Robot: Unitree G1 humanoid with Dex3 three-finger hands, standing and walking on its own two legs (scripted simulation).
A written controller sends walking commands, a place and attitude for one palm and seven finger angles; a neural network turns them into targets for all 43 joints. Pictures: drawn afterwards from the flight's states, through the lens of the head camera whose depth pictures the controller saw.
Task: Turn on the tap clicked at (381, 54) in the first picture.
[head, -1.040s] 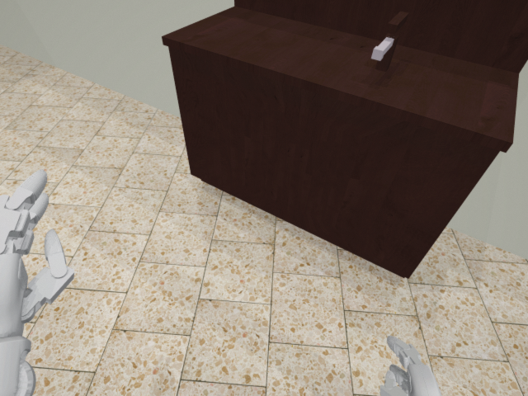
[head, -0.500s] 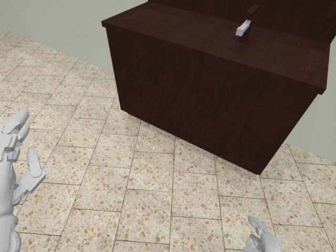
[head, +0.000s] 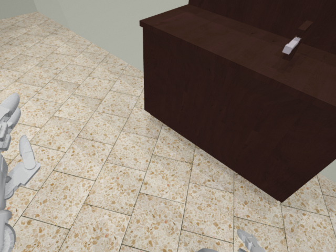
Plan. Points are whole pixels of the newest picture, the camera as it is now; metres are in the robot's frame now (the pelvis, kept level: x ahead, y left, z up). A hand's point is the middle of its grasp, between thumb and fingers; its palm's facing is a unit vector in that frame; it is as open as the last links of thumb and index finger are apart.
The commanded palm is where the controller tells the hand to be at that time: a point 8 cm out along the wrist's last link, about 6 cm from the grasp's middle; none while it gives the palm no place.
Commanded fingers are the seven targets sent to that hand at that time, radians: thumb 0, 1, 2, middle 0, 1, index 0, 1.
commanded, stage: walk to a spot facing it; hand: left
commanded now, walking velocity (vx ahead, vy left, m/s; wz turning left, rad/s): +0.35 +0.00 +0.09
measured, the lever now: (287, 49) +0.86 -0.44 +0.11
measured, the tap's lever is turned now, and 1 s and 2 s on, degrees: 0 0 0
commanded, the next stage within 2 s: turn to face it in 0.48 s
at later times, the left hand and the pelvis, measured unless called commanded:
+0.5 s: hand (89, 126) +0.31 +0.19 +0.17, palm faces +0.45 -0.74 -0.50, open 7.4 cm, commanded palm +0.25 +0.23 +0.18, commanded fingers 0.00 0.90 0.90 -0.20 -0.30 -0.20 -0.30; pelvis +0.13 -0.07 +0.00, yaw +8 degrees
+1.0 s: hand (99, 97) +0.38 +0.18 +0.19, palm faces +0.52 -0.71 -0.47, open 7.4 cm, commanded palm +0.33 +0.21 +0.18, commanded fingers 0.00 0.90 0.90 -0.20 -0.30 -0.20 -0.30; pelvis +0.19 -0.08 -0.02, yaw +5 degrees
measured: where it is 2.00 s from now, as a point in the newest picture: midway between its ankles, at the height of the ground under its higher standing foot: outside the picture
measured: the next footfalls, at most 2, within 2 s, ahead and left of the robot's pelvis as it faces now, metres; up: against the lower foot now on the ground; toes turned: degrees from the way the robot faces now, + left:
right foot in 0.24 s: +0.17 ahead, -0.15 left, +0.00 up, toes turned -8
left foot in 0.68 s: +0.25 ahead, +0.10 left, +0.00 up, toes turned +22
